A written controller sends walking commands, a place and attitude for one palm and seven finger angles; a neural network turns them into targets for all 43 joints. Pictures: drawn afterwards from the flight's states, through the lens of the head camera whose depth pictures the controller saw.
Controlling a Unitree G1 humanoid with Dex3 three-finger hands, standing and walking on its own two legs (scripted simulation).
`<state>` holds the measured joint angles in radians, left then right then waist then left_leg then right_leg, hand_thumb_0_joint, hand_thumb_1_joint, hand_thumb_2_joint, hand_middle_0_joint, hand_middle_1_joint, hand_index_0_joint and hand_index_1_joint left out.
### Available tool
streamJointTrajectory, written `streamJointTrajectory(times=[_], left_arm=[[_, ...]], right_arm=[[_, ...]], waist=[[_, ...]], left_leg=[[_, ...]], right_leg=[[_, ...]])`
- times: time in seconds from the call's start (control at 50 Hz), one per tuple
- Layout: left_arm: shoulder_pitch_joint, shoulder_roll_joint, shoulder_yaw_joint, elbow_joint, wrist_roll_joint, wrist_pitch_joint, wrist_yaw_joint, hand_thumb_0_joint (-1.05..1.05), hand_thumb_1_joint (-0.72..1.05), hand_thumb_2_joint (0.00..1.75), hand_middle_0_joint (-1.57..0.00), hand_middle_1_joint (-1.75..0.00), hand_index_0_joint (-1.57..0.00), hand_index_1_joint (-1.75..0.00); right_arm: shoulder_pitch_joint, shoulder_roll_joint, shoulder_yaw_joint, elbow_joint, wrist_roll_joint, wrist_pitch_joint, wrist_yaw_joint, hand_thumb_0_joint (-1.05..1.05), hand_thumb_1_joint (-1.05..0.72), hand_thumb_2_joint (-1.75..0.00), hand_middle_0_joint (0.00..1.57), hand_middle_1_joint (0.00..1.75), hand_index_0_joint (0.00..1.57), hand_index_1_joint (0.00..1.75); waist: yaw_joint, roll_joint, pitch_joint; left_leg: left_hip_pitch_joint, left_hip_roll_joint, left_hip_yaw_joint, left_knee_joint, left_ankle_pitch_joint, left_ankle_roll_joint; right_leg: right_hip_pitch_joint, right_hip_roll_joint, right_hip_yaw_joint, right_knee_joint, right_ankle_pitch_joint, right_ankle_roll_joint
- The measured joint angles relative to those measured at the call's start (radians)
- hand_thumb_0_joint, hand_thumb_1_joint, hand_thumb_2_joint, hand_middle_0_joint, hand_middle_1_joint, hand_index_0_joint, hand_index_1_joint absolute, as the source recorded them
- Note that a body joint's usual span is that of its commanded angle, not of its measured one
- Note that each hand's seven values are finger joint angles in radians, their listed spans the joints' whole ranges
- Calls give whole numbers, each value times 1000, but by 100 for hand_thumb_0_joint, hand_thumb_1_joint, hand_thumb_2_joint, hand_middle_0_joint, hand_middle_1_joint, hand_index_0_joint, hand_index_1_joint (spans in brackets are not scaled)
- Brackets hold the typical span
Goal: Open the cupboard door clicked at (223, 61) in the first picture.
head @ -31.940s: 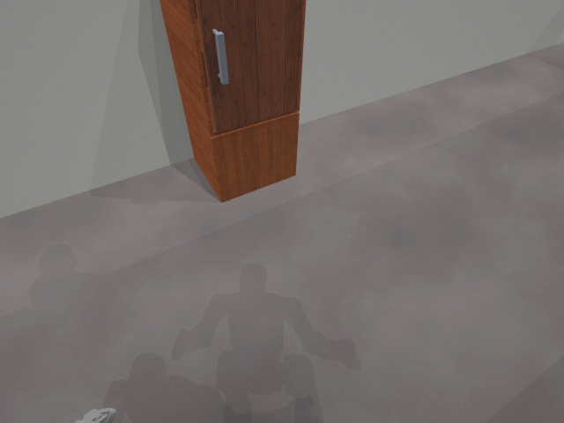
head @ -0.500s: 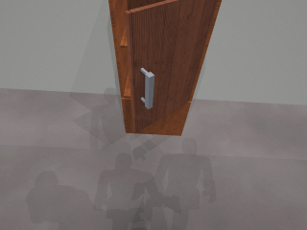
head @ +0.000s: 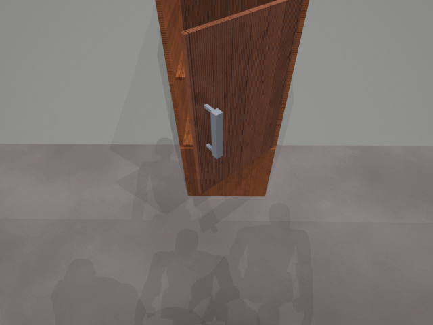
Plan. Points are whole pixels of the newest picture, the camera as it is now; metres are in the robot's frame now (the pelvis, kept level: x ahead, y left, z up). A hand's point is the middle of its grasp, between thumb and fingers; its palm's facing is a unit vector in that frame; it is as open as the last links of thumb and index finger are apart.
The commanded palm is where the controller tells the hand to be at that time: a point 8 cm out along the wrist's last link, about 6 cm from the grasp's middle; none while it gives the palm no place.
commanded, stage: let the arm hang, fingers relaxed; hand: left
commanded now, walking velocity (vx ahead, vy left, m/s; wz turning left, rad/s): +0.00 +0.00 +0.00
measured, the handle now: (212, 131) +0.62 +0.05 -0.04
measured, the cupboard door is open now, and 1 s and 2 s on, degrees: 40 40 40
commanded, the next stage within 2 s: look to check the result in 0.28 s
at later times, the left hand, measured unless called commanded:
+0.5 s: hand out of the picture +0.02 +0.18 -0.17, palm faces +0.01 -0.97 -0.22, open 7.4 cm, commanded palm none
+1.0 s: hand out of the picture +0.07 +0.19 -0.16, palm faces +0.00 -0.96 -0.27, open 7.4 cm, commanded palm none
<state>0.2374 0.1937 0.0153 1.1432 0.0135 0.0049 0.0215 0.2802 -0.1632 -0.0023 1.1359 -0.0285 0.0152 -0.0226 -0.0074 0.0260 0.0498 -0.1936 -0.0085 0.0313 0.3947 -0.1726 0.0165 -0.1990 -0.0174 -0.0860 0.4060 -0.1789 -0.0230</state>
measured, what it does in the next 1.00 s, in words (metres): stands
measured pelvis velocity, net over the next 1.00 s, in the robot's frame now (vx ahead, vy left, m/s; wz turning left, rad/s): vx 0.03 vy -0.02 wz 0.00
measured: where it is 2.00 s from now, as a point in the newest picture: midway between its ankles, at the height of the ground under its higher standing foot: outside the picture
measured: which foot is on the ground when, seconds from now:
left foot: down 0.00-1.00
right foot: down 0.00-1.00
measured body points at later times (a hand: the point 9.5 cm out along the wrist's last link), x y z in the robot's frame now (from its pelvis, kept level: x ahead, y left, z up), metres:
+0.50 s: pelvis +0.01 +0.00 +0.00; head +0.03 -0.01 +0.45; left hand +0.03 +0.23 -0.15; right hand +0.02 -0.23 -0.16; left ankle +0.03 +0.11 -0.74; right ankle +0.03 -0.10 -0.74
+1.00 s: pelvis +0.03 -0.02 +0.00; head +0.05 -0.03 +0.45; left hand +0.07 +0.24 -0.14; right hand +0.07 -0.27 -0.15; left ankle +0.03 +0.11 -0.74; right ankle +0.03 -0.10 -0.74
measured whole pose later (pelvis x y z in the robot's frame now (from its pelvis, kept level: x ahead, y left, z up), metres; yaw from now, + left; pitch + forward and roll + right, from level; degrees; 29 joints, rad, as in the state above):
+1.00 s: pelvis +0.03 -0.02 +0.00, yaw +0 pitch -1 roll +0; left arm 0.15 0.23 0.02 1.15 0.01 -0.02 0.02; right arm 0.16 -0.24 -0.01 1.14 -0.02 0.00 -0.02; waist -0.01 0.02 0.06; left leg -0.13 0.01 0.02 0.33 -0.18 -0.01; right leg -0.14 0.00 -0.10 0.35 -0.19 -0.04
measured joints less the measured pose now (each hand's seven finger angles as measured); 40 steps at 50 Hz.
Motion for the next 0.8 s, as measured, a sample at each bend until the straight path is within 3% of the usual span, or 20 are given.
streamJointTrajectory(times=[0.26, 0.8], left_arm=[[-23, -36, -5, 3, 0, -8, 3, 1, 91, 90, -20, -30, -20, -30], [-45, 12, 1, 10, 1, -20, -3, 1, 91, 90, -20, -30, -20, -30]], right_arm=[[-11, 11, -1, 8, 2, -14, -7, 1, -90, -90, 20, 30, 20, 30], [-91, -48, -5, 6, 6, -17, -4, 1, -90, -90, 20, 30, 20, 30]], waist=[[-4, -19, -1], [4, -9, 15]], left_leg=[[10, -4, 5, -10, -3, 2], [44, 9, -7, -43, -8, -15]], right_leg=[[4, -4, 6, 1, -7, 4], [39, 12, -5, -31, -18, -11]])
